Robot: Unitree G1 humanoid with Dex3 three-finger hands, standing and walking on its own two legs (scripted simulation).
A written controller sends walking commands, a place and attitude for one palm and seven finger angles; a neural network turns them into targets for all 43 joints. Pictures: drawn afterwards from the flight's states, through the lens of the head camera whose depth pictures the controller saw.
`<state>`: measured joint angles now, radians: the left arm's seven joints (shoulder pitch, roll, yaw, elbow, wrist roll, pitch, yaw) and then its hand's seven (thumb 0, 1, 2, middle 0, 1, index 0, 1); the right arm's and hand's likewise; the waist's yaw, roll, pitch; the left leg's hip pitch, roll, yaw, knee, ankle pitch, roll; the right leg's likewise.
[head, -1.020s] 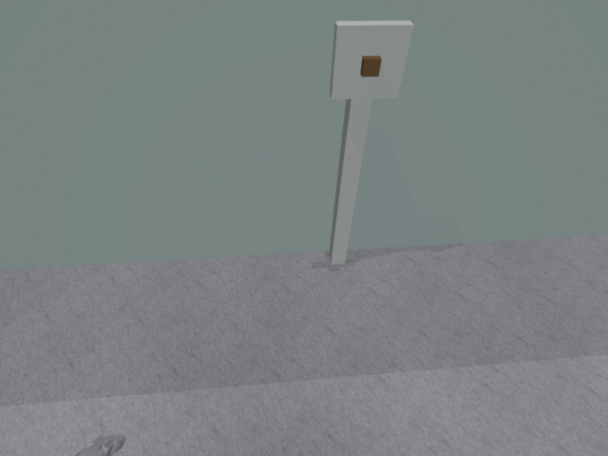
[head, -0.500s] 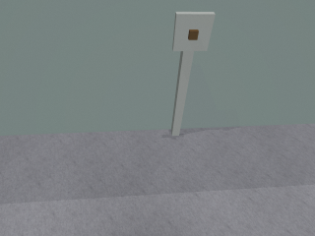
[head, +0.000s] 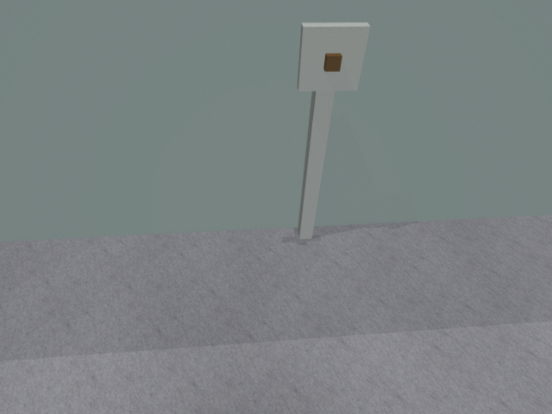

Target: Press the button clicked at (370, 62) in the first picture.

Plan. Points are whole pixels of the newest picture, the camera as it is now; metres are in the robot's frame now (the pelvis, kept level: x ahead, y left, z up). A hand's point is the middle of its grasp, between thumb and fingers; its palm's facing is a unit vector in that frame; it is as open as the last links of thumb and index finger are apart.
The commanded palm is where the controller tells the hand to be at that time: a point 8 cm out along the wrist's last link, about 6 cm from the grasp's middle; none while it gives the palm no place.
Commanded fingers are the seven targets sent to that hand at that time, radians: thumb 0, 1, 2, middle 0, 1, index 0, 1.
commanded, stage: look at it before walking up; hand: left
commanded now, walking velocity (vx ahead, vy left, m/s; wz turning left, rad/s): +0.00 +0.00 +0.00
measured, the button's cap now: (332, 61) +0.98 -0.10 +0.08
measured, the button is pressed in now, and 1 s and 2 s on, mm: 0 0 0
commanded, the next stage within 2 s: walk to a spot facing it in 0.42 s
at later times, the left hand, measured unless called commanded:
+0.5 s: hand out of the picture +0.07 +0.24 -0.16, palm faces -0.01 -0.95 -0.32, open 7.4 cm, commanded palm none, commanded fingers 0.00 0.90 0.90 -0.20 -0.30 -0.20 -0.30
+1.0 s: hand out of the picture +0.06 +0.16 -0.18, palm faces -0.14 -0.95 -0.28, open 7.4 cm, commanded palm none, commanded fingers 0.00 0.90 0.90 -0.20 -0.30 -0.20 -0.30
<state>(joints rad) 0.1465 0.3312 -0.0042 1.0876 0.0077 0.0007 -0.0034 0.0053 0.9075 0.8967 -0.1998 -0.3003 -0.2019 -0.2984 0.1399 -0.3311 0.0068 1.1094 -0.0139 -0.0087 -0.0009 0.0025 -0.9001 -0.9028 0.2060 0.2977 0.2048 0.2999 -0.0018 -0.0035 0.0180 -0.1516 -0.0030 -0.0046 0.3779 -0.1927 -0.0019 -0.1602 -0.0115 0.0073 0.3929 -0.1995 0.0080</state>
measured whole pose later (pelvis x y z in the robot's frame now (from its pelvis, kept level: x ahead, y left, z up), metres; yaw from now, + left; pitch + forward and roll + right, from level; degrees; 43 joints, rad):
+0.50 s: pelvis +0.01 +0.00 +0.00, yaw +0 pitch -2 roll +0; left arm 0.15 0.33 0.00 1.09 0.01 0.00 0.00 0.01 0.91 0.90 -0.20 -0.30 -0.20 -0.30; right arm 0.13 -0.33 0.01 1.11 -0.01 -0.01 0.00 0.00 -0.90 -0.90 0.21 0.30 0.20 0.30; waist 0.00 -0.01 0.02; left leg -0.13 0.00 -0.01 0.35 -0.19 -0.01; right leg -0.14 -0.01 0.00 0.37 -0.20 0.01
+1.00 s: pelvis -0.01 -0.04 -0.02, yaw -11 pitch -2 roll +2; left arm 0.26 0.21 0.04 0.95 0.02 0.04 -0.01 0.00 0.91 0.90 -0.20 -0.30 -0.20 -0.30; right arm 0.17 -0.24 -0.05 0.98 -0.02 0.06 -0.02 0.00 -0.90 -0.90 0.21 0.30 0.20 0.30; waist 0.02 0.03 0.09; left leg -0.37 0.08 0.06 0.92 -0.47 -0.04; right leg -0.32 0.03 -0.02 0.69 -0.33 -0.06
